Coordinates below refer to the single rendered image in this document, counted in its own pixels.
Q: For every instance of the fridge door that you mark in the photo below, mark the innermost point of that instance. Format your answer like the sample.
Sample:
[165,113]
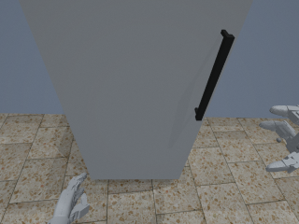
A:
[129,75]

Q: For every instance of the right robot hand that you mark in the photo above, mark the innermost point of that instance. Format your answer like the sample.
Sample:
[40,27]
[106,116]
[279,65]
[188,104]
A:
[291,162]

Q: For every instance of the handle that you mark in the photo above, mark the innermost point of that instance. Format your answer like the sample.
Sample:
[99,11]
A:
[226,44]

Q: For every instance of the left robot hand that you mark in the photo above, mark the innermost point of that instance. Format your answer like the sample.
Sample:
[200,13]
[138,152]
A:
[66,204]

